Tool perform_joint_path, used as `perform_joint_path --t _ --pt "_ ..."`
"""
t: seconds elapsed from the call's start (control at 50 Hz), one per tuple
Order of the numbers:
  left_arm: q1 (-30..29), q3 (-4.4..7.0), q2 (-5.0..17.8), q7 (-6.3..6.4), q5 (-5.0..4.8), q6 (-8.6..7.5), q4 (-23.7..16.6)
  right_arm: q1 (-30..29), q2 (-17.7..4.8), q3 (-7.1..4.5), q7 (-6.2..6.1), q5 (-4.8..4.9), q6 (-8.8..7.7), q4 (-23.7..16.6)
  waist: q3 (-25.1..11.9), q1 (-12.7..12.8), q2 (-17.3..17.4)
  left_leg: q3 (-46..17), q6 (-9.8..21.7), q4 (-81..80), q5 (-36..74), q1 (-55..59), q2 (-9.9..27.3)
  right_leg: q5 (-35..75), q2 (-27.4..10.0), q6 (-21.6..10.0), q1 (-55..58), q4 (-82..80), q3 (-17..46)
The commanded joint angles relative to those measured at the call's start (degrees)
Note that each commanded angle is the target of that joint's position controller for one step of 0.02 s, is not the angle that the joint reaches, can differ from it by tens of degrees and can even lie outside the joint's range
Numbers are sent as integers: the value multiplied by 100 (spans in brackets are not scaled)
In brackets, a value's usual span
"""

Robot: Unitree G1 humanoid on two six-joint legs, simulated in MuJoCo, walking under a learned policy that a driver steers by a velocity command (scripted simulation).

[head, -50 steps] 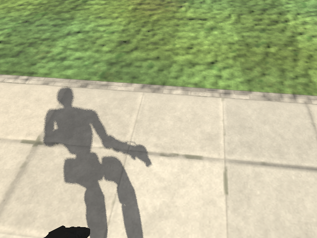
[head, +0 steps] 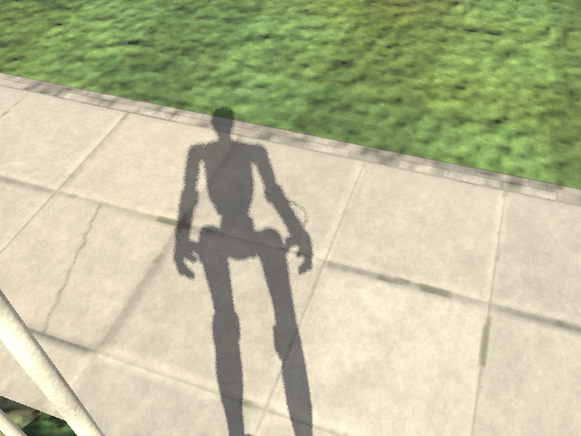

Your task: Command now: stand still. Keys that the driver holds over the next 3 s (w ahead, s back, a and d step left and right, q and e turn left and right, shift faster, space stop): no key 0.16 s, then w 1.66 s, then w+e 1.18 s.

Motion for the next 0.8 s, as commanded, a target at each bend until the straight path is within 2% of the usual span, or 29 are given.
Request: perform_joint_path --t 0.02,0.1,0.16,0.18,0.22,0.26,0.3,0.32,0.36,0.38,0.4,0.42,0.44,0.46,0.48,0.5,0.54,0.56,0.58,0.6,0.62,0.64,0.66,0.68,0.7,0.72,0.74,0.78,0.8 --pt "35 93 588 14 38 -119 -109 -90 -345 -66 17 -42 -33 -40 53 -33 -208 -703 130 -233 779 641 804 875 -802 -172 -937 -772 634" --pt "61 82 568 31 68 -167 14 35 -406 -86 4 -62 -42 180 134 -56 -147 -677 67 -264 666 593 808 376 -783 -190 -1137 -966 690" --pt "-26 54 590 14 69 -187 75 52 -350 -60 25 -78 -61 269 162 -122 -199 -654 29 -226 519 564 807 -108 -760 -204 -1327 -1136 726" --pt "6 41 564 8 94 -187 82 163 -342 -52 30 -90 -51 331 72 -116 -198 -602 5 -190 263 605 739 -645 -760 -213 -1392 -1272 780" --pt "-22 122 787 8 115 -165 89 206 -394 -72 38 -135 -49 344 228 -118 -454 -290 12 252 -276 396 450 -1885 -765 -290 -1647 -1562 952" --pt "-27 267 1056 23 106 -105 43 388 -485 -131 58 -239 -66 359 407 -98 -889 227 142 1515 -1176 -147 161 -2949 -1013 -632 -1786 -1708 1214" --pt "145 358 1073 45 109 -66 78 323 -504 -181 76 -283 -119 268 763 -71 -810 385 225 2343 -1305 -880 398 -2822 -1346 -933 -1689 -1765 1308" --pt "222 366 1011 55 125 -6 44 303 -351 -160 38 -141 -147 180 886 -113 -555 531 275 1467 -2118 -1174 327 -2669 -1143 -878 -1372 -1575 1077" --pt "276 485 1025 92 137 17 54 851 -223 -187 14 -271 -170 347 892 -185 -453 797 309 1334 -1850 -561 281 -2527 -1029 -1012 -1629 -966 866" --pt "135 514 987 110 127 17 9 1363 -162 -203 10 -262 -184 490 855 -407 -399 846 351 1164 -1800 39 210 -2528 -880 -1000 -2092 -538 704" --pt "-113 494 803 94 89 0 -155 1735 -213 -231 4 -230 -212 596 792 -581 -21 404 445 899 -1994 488 276 -2417 -575 -856 -2616 57 401" --pt "-191 425 545 51 53 -31 -347 2075 -601 -322 -15 -237 -267 634 768 -655 1005 -1156 758 93 -3477 470 990 -2486 92 -587 -3162 1315 -206" --pt "-594 426 551 71 144 -54 -562 2644 -873 -381 -9 -189 -327 730 830 -948 1520 -3276 1249 -835 -4240 904 2065 -2126 475 -449 -4202 2935 -409" --pt "-858 479 772 78 207 -94 -622 2575 -807 -344 -14 -153 -385 660 946 -811 542 -3620 1381 -946 -4178 671 2259 -1570 290 -468 -4400 3452 289" --pt "-605 458 663 32 174 -146 -572 2274 -914 -375 -58 -175 -418 544 891 -508 489 -3365 1450 -859 -3867 423 2274 -1038 78 -450 -4296 3545 365" --pt "-399 472 687 -12 182 -199 -439 1914 -922 -402 -84 -227 -493 357 749 -340 317 -2836 1392 -840 -3518 225 2075 -522 -142 -357 -3957 3474 313" --pt "-168 500 722 -44 314 -224 -193 1919 -680 -366 -101 -374 -649 340 287 -241 367 -2174 1357 -436 -1904 133 1811 401 -234 -231 -3488 3879 384" --pt "-58 512 738 -63 305 -186 -152 2039 -486 -313 -84 -337 -684 355 206 -166 429 -1888 1299 -320 -1392 19 1707 641 -215 -197 -3414 3967 370" --pt "-66 505 718 -70 319 -146 -125 2120 -447 -299 -81 -307 -703 369 242 -134 439 -1670 1280 -203 -969 -65 1635 812 -194 -156 -3452 4010 322" --pt "-137 552 746 -83 263 -130 -127 2191 -385 -269 -83 -281 -738 405 345 -85 237 -1369 1255 59 -867 -52 1409 1445 -163 -112 -3658 3734 465" --pt "-408 569 784 -96 267 -150 -216 2194 -258 -232 -121 -221 -808 520 384 -100 265 -1302 1138 441 -665 147 1394 1912 -241 -60 -3905 3458 758" --pt "-521 541 716 -137 281 -178 -228 2319 -331 -197 -147 -253 -853 506 264 -185 336 -1127 1043 689 -545 146 1323 2352 -191 -59 -3889 3136 726" --pt "-655 520 694 -209 294 -204 -330 2174 -359 -201 -159 -268 -880 409 380 -137 209 -848 1024 789 -900 -489 1115 3053 -101 -56 -3507 2547 435" --pt "-992 470 606 -284 377 -215 -452 2066 -308 -174 -181 -225 -886 389 334 -220 393 -846 997 1000 -1261 -838 1111 3737 -67 -41 -3222 2267 252" --pt "-1165 449 545 -325 380 -213 -525 2124 -261 -137 -191 -229 -870 357 328 -321 417 -906 1035 1241 -1496 -979 1100 4031 -85 -40 -3112 2112 157" --pt "-1296 421 497 -326 355 -192 -613 2136 -294 -124 -194 -234 -863 333 336 -357 346 -849 1016 1450 -1653 -1337 1093 4260 -65 -67 -2820 1901 37" --pt "-1355 378 398 -344 299 -198 -629 2114 -378 -137 -192 -234 -850 298 360 -395 442 -829 1008 1568 -1553 -1569 1054 4271 -36 -72 -2513 1749 -100" --pt "-1565 324 402 -346 240 -209 -734 2214 -459 -166 -186 -261 -812 278 606 -619 443 -698 969 2020 -1418 -1629 1007 4050 -4 -57 -2318 1188 -223" --pt "-1368 310 349 -312 173 -204 -646 2208 -427 -160 -171 -317 -783 286 508 -666 563 -569 921 2336 -1269 -1799 1002 4266 125 -59 -1846 1334 -508"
